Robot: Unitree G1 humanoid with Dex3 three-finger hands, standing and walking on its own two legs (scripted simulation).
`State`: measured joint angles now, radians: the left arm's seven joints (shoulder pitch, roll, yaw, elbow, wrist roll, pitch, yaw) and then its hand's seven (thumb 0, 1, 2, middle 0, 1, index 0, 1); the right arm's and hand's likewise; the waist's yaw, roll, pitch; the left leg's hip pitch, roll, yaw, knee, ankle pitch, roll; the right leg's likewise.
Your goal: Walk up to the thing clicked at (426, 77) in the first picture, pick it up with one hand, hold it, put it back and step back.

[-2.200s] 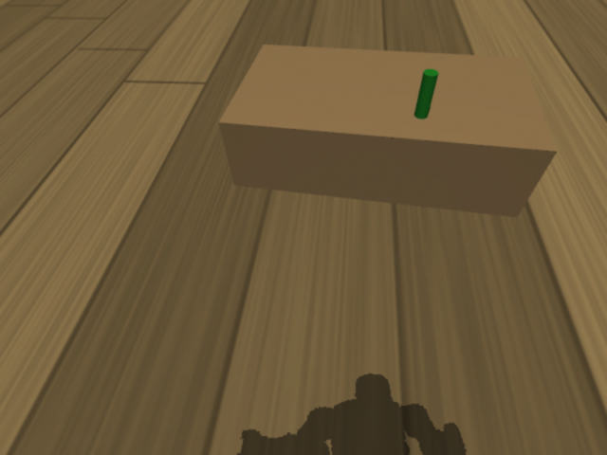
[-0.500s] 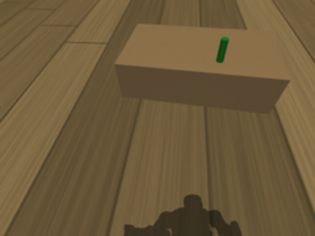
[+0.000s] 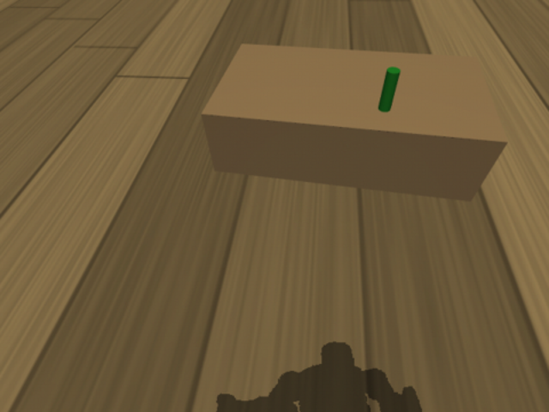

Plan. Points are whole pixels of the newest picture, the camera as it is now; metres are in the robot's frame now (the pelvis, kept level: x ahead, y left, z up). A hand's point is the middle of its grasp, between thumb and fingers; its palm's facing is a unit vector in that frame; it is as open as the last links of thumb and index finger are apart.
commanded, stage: stand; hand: right
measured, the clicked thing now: (388, 90) +1.38 -0.48 -0.33
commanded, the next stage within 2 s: walk up in 0.22 s
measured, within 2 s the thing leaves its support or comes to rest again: neither
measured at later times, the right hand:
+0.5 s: hand out of the picture +0.05 -0.34 -0.16, palm faces +0.11 +0.92 -0.37, open 7.4 cm
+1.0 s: hand (482, 310) +0.31 -0.36 -0.15, palm faces +0.13 +0.91 -0.39, open 7.4 cm
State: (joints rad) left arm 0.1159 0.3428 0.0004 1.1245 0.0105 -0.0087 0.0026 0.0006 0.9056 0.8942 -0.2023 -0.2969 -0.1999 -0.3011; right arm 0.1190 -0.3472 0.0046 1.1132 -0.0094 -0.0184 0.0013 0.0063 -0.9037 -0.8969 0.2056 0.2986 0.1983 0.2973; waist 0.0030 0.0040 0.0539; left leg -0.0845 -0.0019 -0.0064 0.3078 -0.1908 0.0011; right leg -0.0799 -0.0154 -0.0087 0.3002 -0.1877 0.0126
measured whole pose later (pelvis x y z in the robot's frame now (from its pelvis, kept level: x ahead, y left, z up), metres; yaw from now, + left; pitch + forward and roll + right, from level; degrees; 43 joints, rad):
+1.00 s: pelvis +0.26 -0.06 -0.03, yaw -11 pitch -3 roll +0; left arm 0.35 0.42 0.05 0.91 0.01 -0.06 -0.04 0.00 0.90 0.89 -0.21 -0.30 -0.20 -0.30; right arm 0.20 -0.41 -0.10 0.87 -0.05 -0.07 0.09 0.01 -0.90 -0.90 0.21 0.30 0.20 0.30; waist 0.03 -0.02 0.08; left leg -0.38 0.07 0.08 0.62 -0.18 0.00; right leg -0.14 -0.04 0.05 0.80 -0.46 -0.02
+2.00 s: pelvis +0.67 -0.10 -0.01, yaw -14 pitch -2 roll +0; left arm 0.30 0.44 0.04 0.91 0.00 -0.06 -0.04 0.00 0.91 0.89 -0.20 -0.30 -0.20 -0.30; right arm 0.29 -0.39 -0.06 0.83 -0.01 -0.08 0.06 0.01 -0.90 -0.90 0.21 0.30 0.20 0.30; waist -0.01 -0.04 0.09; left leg -0.23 0.03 0.10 0.52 -0.26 0.03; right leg -0.47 -0.07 -0.02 0.92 -0.36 -0.02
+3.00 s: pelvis +0.91 -0.11 -0.03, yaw -17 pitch -2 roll +0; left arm 0.18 0.38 0.02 1.01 0.01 0.01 -0.01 0.00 0.91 0.89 -0.20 -0.30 -0.20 -0.30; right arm 0.16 -0.38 -0.01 0.97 0.00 -0.03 0.00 0.01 -0.90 -0.90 0.21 0.30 0.20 0.30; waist 0.00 0.00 0.09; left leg -0.32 0.06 0.08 0.66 -0.29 0.00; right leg -0.31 -0.05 -0.02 0.66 -0.30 0.02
